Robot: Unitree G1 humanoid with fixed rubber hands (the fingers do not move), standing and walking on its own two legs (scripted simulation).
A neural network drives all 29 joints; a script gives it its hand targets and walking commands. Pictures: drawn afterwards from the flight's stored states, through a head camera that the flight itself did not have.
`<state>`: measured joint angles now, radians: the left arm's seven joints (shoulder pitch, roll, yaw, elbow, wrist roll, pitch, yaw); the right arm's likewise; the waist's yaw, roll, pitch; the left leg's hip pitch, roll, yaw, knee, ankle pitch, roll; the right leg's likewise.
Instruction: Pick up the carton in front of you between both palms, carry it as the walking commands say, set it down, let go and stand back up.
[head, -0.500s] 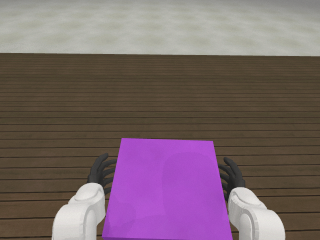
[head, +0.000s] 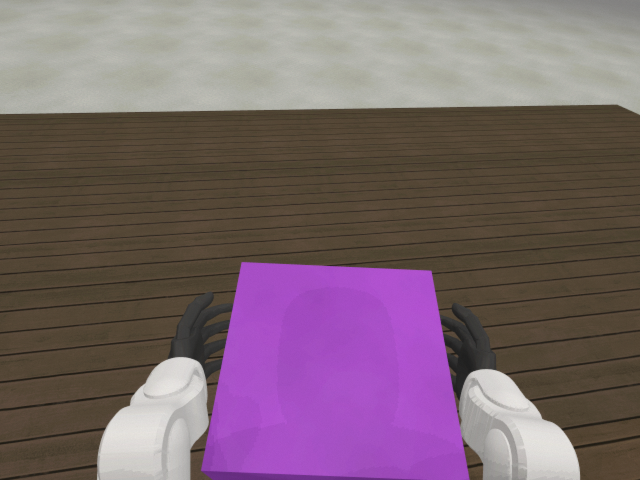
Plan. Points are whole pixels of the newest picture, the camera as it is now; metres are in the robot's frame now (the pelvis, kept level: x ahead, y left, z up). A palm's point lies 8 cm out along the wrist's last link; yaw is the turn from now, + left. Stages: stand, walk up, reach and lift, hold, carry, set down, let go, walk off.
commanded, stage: carry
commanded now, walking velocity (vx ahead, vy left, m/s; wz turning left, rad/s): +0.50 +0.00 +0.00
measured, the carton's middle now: (329, 394) +0.25 -0.01 +0.03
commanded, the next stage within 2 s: none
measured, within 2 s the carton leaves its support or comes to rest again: neither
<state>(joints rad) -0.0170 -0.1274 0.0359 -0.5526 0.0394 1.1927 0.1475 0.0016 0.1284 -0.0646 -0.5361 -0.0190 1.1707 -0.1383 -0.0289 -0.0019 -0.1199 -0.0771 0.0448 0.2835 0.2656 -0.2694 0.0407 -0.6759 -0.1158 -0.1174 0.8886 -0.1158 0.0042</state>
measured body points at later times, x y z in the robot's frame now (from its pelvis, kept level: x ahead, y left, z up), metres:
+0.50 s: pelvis +0.32 -0.04 -0.01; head +0.34 -0.05 +0.44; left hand +0.63 +0.14 +0.09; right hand +0.65 -0.17 +0.08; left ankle +0.41 +0.11 -0.70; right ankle +0.30 -0.10 -0.75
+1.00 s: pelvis +0.67 +0.02 -0.03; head +0.74 +0.04 +0.41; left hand +1.03 +0.17 +0.05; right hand +1.02 -0.14 +0.06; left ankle +0.56 +0.08 -0.76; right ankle +0.76 -0.12 -0.72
